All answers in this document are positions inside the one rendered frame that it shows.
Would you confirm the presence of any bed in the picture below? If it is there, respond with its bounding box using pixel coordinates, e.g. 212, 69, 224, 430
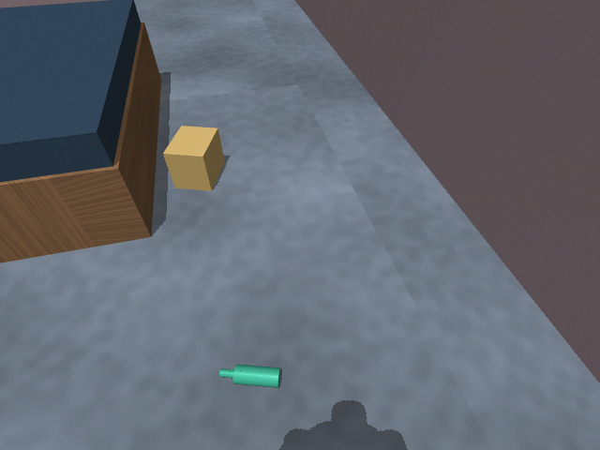
0, 0, 161, 263

